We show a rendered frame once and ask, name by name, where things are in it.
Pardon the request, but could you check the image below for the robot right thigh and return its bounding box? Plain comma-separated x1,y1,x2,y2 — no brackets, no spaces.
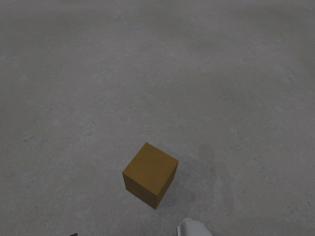
176,219,213,236

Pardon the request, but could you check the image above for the carton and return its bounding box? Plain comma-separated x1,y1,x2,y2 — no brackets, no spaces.
122,143,179,209

